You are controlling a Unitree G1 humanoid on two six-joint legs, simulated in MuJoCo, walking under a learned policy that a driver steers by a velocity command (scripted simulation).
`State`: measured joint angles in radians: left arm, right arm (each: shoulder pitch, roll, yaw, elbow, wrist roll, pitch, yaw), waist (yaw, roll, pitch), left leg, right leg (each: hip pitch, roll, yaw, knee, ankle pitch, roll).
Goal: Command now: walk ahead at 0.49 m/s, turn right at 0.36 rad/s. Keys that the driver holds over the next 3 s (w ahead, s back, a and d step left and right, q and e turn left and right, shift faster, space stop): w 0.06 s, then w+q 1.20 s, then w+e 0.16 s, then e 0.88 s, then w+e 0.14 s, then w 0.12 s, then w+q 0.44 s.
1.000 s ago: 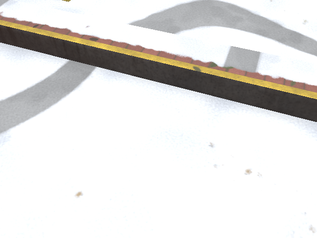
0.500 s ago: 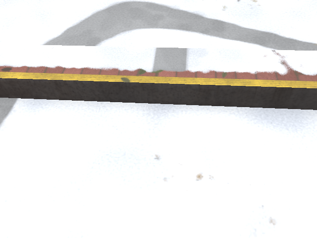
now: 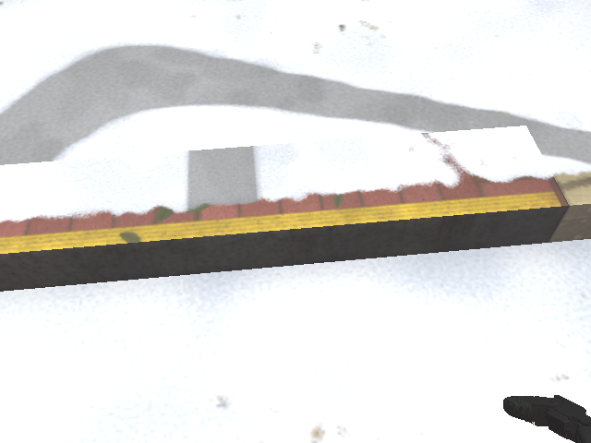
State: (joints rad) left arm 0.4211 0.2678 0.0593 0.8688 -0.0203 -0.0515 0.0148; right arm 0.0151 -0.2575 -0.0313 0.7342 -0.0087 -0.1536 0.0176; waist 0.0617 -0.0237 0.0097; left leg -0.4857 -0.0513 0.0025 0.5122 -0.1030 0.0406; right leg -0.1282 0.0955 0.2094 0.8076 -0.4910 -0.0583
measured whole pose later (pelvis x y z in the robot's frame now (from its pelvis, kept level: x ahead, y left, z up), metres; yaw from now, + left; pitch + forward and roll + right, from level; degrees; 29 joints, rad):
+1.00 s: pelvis +0.49 +0.06 +0.00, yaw +25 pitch +2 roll -1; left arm 0.34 0.25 0.04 0.84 0.03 -0.06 0.00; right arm 0.10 -0.27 -0.05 0.72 -0.03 -0.03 0.04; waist 0.05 -0.01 0.06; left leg -0.42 -0.07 0.06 0.61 -0.22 0.12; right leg -0.29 -0.08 -0.08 1.13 -0.43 0.01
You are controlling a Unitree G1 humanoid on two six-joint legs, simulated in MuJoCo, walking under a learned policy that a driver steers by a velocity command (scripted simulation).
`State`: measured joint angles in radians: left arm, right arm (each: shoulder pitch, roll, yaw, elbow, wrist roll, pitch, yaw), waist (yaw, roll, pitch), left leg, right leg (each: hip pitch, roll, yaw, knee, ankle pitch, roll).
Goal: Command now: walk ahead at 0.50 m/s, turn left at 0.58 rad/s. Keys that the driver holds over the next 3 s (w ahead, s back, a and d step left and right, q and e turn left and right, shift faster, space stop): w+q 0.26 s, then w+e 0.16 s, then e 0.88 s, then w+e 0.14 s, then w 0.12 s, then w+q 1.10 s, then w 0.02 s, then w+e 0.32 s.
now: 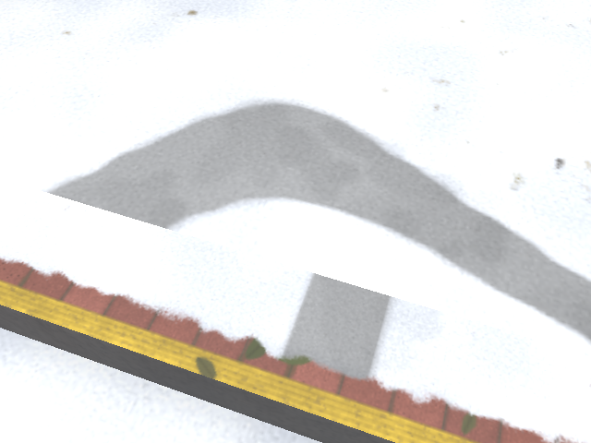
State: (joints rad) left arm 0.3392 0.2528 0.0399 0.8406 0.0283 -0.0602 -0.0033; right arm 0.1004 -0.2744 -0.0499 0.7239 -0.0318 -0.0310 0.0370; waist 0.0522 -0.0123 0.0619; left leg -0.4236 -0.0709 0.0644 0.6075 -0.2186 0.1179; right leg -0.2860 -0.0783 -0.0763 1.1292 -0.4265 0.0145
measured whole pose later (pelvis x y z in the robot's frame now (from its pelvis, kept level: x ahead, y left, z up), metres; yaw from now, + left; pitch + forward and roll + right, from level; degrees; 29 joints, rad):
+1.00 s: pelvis +0.50 -0.08 +0.17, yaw -9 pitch +2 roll +1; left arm 0.23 0.29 0.08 0.64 -0.03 0.03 0.05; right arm 0.13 -0.22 0.03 0.63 -0.01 -0.06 -0.07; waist 0.01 0.01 0.03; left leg -0.53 -0.01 -0.03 0.58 0.04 0.01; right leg -0.42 0.24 0.08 0.72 -0.15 0.10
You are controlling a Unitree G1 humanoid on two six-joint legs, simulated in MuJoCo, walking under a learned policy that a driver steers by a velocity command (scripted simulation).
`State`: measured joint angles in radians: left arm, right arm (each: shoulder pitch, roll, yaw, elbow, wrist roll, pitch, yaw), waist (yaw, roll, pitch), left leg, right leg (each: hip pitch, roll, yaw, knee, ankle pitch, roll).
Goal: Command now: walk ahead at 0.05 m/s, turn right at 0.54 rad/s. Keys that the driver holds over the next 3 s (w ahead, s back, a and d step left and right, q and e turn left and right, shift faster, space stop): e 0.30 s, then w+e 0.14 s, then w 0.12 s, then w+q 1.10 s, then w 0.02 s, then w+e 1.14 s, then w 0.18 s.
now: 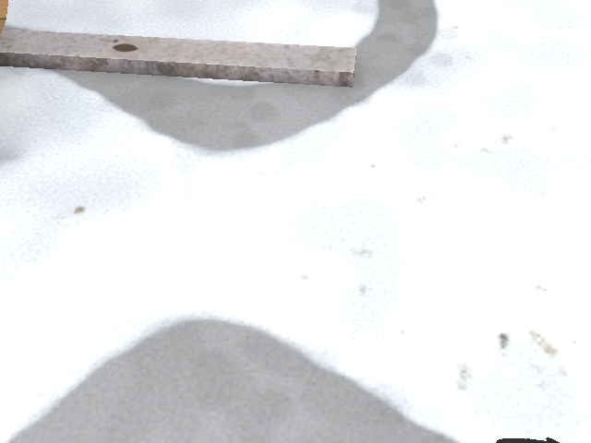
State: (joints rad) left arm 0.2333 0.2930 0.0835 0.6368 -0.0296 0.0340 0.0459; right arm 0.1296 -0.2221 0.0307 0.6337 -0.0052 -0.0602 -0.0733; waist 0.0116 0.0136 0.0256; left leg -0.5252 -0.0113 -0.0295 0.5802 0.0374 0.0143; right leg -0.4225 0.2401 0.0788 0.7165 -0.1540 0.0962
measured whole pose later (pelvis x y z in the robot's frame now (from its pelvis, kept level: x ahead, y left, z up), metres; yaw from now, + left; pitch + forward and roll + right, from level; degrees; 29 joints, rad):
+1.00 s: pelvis +0.25 -0.13 +0.00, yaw -9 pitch +2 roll +0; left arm 0.04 0.27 0.02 0.63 -0.02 -0.13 -0.04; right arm 0.50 -0.25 -0.05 0.74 0.03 -0.04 -0.01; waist -0.11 -0.03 0.01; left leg -0.01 -0.03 -0.19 0.33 -0.35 0.01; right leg -0.52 0.00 0.07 0.55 -0.07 0.03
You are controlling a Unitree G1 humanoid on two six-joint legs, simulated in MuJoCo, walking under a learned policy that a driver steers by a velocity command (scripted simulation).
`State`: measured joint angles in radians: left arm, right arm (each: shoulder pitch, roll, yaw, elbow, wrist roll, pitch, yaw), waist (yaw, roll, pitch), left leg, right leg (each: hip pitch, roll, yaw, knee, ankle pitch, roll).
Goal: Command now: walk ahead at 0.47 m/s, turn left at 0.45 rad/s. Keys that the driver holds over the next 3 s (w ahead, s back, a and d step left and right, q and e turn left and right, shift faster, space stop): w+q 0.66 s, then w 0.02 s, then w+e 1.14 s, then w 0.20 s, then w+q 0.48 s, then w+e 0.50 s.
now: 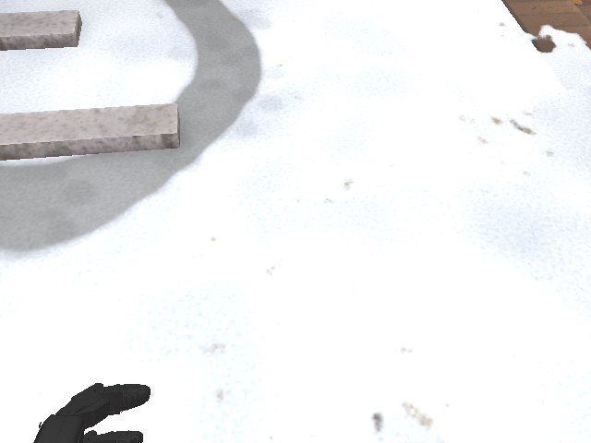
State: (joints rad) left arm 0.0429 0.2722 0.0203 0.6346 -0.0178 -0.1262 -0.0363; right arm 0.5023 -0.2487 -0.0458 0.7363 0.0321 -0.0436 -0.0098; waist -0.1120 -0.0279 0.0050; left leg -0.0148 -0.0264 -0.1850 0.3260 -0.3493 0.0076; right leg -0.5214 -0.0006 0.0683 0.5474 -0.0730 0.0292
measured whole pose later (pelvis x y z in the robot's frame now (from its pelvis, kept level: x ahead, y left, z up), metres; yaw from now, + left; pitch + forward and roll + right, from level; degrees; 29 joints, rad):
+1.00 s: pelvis +0.53 +0.13 +0.00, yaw +22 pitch +2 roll +2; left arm 0.11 0.28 0.03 0.73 -0.02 -0.08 -0.04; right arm 0.32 -0.28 -0.04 0.74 0.00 -0.08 0.01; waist -0.06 -0.06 0.02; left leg 0.04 -0.09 0.01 0.24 -0.31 0.07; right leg -0.66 -0.07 0.02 0.61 0.11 -0.01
